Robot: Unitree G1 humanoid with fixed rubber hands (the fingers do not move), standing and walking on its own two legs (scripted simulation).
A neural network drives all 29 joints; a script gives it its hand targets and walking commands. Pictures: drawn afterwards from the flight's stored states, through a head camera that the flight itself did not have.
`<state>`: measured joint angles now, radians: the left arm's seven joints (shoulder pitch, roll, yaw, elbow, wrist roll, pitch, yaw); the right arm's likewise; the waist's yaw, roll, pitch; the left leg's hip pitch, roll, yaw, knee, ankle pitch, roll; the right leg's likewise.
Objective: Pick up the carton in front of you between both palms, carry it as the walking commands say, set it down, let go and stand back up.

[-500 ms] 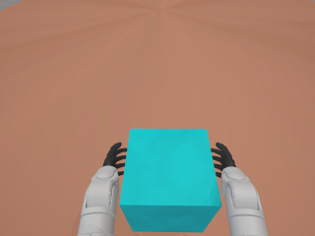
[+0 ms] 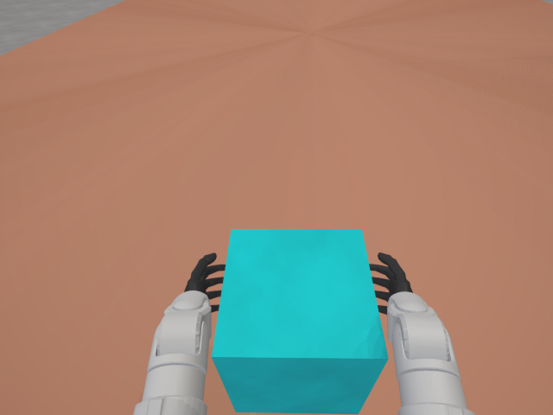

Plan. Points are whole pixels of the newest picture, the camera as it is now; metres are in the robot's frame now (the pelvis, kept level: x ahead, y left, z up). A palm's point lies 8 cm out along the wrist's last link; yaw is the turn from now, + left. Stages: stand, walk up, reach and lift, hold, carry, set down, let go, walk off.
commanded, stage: hold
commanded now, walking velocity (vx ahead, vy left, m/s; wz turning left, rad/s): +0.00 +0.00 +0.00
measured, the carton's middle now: (296, 324) +0.30 +0.00 -0.04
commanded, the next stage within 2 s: set down in 0.12 s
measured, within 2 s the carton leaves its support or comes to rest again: neither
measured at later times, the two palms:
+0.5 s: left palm (209, 292) +0.33 +0.14 +0.00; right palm (388, 290) +0.34 -0.15 +0.00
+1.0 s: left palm (232, 322) +0.39 +0.14 -0.20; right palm (370, 325) +0.38 -0.16 -0.20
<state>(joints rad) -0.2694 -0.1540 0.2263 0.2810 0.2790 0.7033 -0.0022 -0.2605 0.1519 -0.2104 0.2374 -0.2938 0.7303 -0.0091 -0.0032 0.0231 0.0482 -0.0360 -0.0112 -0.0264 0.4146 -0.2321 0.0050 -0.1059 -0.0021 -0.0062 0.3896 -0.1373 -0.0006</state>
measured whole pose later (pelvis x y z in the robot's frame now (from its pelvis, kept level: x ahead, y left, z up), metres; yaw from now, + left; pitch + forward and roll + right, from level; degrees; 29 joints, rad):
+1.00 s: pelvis -0.03 +0.00 -0.13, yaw +3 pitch +36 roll +1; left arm -0.69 -0.12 0.40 0.59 0.20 0.19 0.07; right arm -0.68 0.09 -0.45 0.54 -0.23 0.21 0.00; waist -0.05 0.03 -0.15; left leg -1.38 -0.11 -0.08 1.19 -0.45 -0.01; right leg -1.43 0.05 0.09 1.16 -0.35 0.03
